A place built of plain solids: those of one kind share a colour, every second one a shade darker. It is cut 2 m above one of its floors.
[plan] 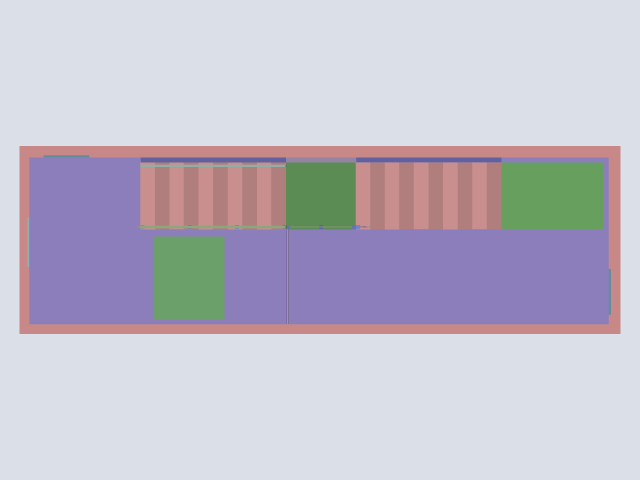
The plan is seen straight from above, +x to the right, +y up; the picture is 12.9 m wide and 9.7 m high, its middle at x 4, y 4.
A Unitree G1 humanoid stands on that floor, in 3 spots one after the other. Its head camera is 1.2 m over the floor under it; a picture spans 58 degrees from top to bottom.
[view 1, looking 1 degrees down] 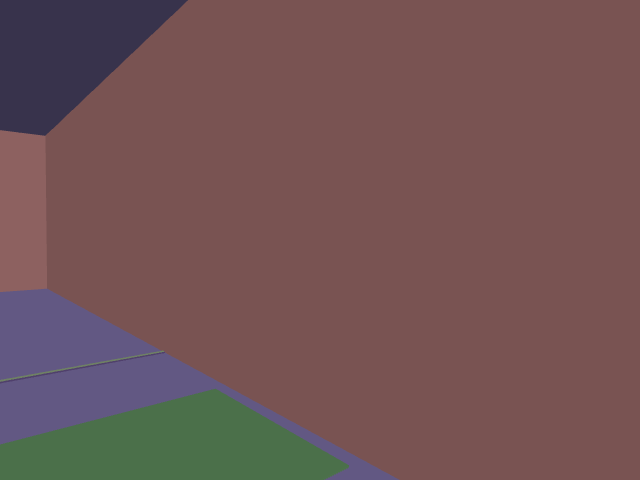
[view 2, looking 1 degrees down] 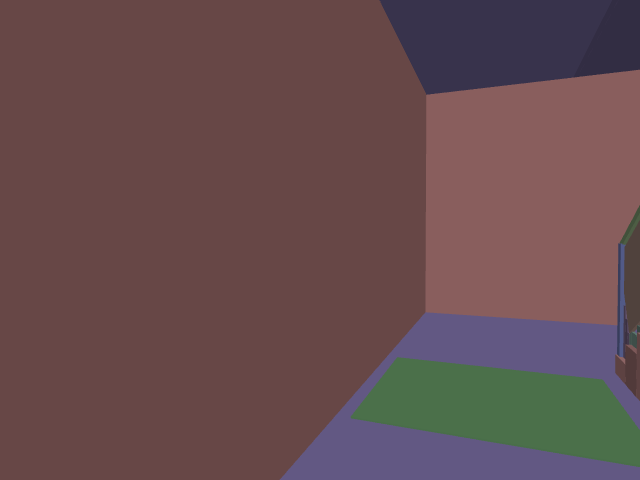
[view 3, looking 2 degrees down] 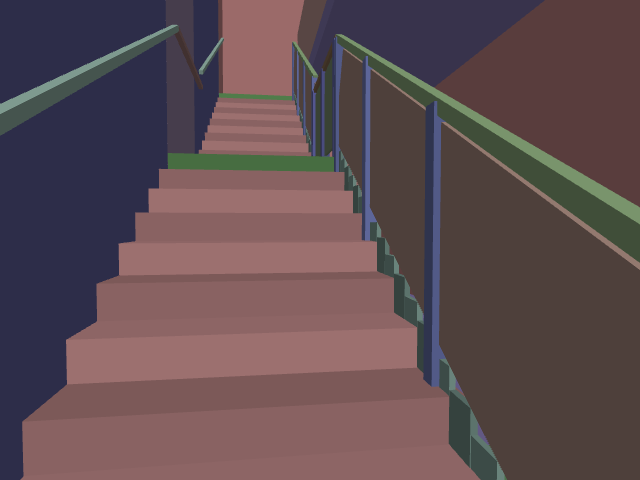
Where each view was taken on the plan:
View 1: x -0.93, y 3.95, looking -41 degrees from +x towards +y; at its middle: wall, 2.52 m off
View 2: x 4.72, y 3.26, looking -158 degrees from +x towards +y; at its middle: wall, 2.56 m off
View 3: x -0.08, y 4.89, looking -8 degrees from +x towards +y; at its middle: tread_slab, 2.54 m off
